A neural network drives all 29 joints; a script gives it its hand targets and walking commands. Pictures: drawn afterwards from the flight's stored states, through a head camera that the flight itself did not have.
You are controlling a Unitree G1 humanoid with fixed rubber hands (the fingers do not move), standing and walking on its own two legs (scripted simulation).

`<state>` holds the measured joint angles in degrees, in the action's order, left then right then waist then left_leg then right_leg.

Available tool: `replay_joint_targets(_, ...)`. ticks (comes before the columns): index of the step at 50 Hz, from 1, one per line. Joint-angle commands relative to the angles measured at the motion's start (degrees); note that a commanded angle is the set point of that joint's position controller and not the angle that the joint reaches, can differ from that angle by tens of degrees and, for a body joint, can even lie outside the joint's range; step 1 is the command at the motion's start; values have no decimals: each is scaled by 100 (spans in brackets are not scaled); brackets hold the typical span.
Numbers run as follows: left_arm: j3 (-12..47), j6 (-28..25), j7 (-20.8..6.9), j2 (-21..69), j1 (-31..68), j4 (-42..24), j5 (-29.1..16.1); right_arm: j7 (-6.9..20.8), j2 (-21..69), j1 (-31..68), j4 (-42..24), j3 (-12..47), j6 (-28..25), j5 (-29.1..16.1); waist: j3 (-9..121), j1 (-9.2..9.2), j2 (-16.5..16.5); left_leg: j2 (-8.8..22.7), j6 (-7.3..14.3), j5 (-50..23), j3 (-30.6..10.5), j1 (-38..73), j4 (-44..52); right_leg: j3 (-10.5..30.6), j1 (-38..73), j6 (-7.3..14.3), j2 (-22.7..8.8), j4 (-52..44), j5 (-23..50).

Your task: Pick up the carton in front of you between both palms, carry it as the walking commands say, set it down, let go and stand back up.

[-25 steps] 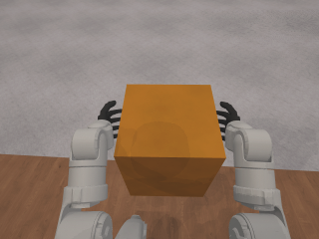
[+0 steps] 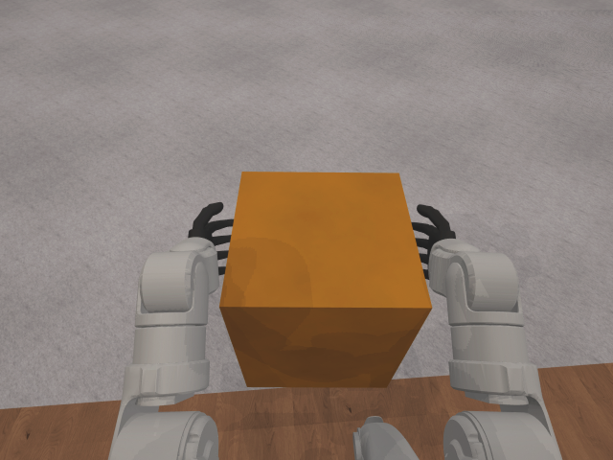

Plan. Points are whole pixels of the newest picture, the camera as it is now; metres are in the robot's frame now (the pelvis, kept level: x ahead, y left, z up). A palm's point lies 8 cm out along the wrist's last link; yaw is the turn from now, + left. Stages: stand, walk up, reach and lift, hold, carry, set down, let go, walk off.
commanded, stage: carry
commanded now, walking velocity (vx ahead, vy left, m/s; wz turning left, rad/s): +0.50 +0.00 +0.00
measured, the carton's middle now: (318, 286) +0.35 -0.02 +0.01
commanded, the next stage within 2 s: none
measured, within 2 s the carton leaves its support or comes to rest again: neither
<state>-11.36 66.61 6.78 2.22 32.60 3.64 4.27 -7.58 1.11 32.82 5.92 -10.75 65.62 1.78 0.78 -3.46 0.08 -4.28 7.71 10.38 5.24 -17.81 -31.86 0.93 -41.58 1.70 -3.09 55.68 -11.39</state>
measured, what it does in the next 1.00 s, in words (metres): goes down: right foot 0.05 m lower, then left foot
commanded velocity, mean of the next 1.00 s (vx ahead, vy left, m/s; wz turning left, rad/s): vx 0.50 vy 0.00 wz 0.00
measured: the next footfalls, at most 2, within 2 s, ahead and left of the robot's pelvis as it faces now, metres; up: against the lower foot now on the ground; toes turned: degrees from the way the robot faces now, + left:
right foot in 0.22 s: +0.32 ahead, -0.08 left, -0.05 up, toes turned +0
left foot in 0.76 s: +0.66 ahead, +0.05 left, -0.07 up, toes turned +5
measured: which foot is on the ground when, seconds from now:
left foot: down 0.00-0.24, up 0.26-0.74, down 0.76-1.00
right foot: up 0.00-0.20, down 0.22-0.76, up 0.78-1.00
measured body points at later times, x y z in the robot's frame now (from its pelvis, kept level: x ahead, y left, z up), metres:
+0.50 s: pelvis +0.30 -0.05 -0.05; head +0.33 -0.06 +0.40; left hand +0.64 +0.13 +0.04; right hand +0.67 -0.17 +0.03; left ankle +0.34 +0.12 -0.71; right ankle +0.28 -0.08 -0.78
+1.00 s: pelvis +0.59 +0.01 -0.08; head +0.63 +0.01 +0.37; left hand +0.96 +0.14 +0.00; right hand +0.94 -0.16 +0.00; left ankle +0.62 +0.05 -0.81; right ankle +0.60 -0.14 -0.72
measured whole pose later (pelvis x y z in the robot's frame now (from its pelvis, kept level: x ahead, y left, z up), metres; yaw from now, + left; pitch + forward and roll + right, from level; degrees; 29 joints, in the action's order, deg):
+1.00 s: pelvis +0.59 +0.01 -0.08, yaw +0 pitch +4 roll -1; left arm -10.6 67.1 6.9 1.0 34.6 6.5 3.3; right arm -8.1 1.0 32.7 5.5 -10.7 67.1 2.3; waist 0.2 -2.8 -0.4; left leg -3.4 7.2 12.5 6.8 -22.3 -29.8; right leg 0.2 -38.2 1.3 -2.5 67.9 -21.1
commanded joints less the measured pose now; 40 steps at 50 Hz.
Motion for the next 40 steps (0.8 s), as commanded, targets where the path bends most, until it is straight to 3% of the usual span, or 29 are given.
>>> replay_joint_targets(1,3907,-278,-992,6067,3846,-782,-2152,1527,6408,4344,-1129,3998,-164,-2707,2655,-111,554,1316,176,-4264,-1426,2799,328,-309,-477,42,197,-700,809)
replay_joint_targets(5,3967,-161,-991,5683,3755,-899,-2116,1494,6032,4038,-1134,4010,-92,-2606,2420,-318,536,1026,135,-4067,-1140,2975,-22,-627,-77,127,498,-2141,1695)
replay_joint_targets(7,3860,-57,-1026,5445,3593,-711,-2025,1488,5871,3857,-907,3970,-32,-2549,2272,-301,536,995,98,-3600,-1040,2674,-302,-656,518,264,559,-2801,2229)
replay_joint_targets(8,3775,-10,-1049,5336,3509,-577,-1980,1490,5830,3843,-775,3949,-3,-2534,2210,-212,527,981,46,-3483,-965,2414,-536,-650,996,357,575,-3083,2405)
replay_joint_targets(10,3549,59,-1096,5159,3374,-293,-1897,1506,5788,3885,-489,3889,55,-2527,2338,231,423,864,-191,-3511,-563,1728,-1672,-808,2519,488,578,-3630,2722)
replay_joint_targets(11,3420,85,-1131,5083,3321,-188,-1847,1515,5745,3977,-375,3842,72,-2517,2574,529,252,726,-312,-2399,-373,798,-2667,-439,3786,486,151,-3376,3250)
replay_joint_targets(12,3244,118,-1166,5006,3334,-9,-1830,1521,5763,4112,-279,3756,95,-2479,2853,451,-494,419,-378,925,-175,-545,-3502,690,5045,478,-917,-2169,5661)
replay_joint_targets(13,3134,125,-1164,4764,3603,137,-1740,1489,5966,4286,-74,3648,182,-2526,3433,751,-1707,-190,-773,2808,-487,-2387,-5128,2752,6633,1814,-2081,-2079,5338)
replay_joint_targets(14,3176,122,-1194,5048,3462,296,-1932,1450,5859,4347,-183,3605,199,-2460,3639,827,-1445,80,-550,2608,-732,-2797,-5462,3415,6403,2019,-2041,-2562,2449)
replay_joint_targets(15,3293,90,-1256,5401,3742,72,-2159,1417,5957,4666,-338,3621,178,-2447,3161,790,-927,257,-460,2217,-745,-2946,-5209,3116,5710,1715,-1569,-2927,1108)
replay_joint_targets(16,3470,80,-1310,5719,4220,-167,-2370,1379,6108,4759,-365,3547,147,-2394,2833,680,-365,387,-468,1851,-741,-2826,-4785,2772,5063,1464,-1369,-3089,826)
replay_joint_targets(17,3639,65,-1354,6022,4619,-350,-2580,1327,6208,4741,-465,3521,116,-2324,2608,595,-204,516,-517,1600,-756,-2608,-4405,2484,4431,1357,-1296,-3200,940)
replay_joint_targets(19,3820,15,-1398,6342,4889,-608,-2884,1228,6316,4639,-609,3484,77,-2250,2540,501,-250,618,-621,1312,-683,-2135,-3818,2081,3791,1113,-1114,-3425,1017)
replay_joint_targets(24,3931,-109,-1443,6419,4546,-727,-2992,1082,6311,4093,-693,3578,-71,-1988,2761,666,-518,733,-726,333,-494,-2882,-3020,1310,4692,932,-935,-2999,3519)
replay_joint_targets(26,3980,-147,-1456,6352,4440,-784,-2981,1056,6247,4054,-811,3675,-112,-1943,2782,744,-566,714,-702,-25,-407,-3178,-2813,1132,5076,842,-840,-2854,4093)
replay_joint_targets(30,4041,-138,-1439,6102,4321,-937,-2938,1014,5988,4109,-1107,3818,-92,-1921,2522,884,-552,565,-634,-639,-175,-3255,-1877,839,5357,765,-545,-2747,4317)
replay_joint_targets(34,3918,-62,-1451,5821,3842,-522,-2754,1061,5660,3743,-791,3723,46,-1754,2162,1092,-543,197,-494,-1530,257,-2518,-116,493,5350,723,-281,-2548,4425)
replay_joint_targets(35,3883,-56,-1463,5794,3794,-385,-2718,1091,5612,3674,-666,3669,74,-1707,2069,1069,-588,131,-393,-1752,302,-2034,273,406,5127,704,-282,-2497,4394)
replay_joint_targets(36,3859,-54,-1479,5806,3764,-234,-2696,1123,5564,3642,-540,3597,95,-1658,2090,927,-661,66,-279,-1884,339,-1290,582,284,4809,623,-275,-2223,4553)
replay_joint_targets(37,3851,-53,-1503,5844,3806,-99,-2704,1153,5524,3575,-380,3505,102,-1598,2232,672,-728,2,-199,-1997,463,-413,781,96,4514,482,-266,-1723,4799)
replay_joint_targets(38,3851,-59,-1531,5876,3911,18,-2709,1182,5485,3501,-253,3405,95,-1549,2479,349,-632,146,-183,-2300,421,703,980,-212,4000,292,-151,-873,4350)
replay_joint_targets(39,3839,-64,-1558,5888,3994,141,-2697,1219,5410,3434,-151,3285,90,-1530,2847,149,-122,1022,-133,-3472,-496,2082,520,-377,2894,168,50,245,2198)
replay_joint_targets(40,3796,-29,-1572,6106,4107,290,-2710,1248,5315,3529,-14,3154,76,-1494,3399,194,1249,2690,790,-5163,-2531,4005,-336,-218,900,-135,633,1773,-2030)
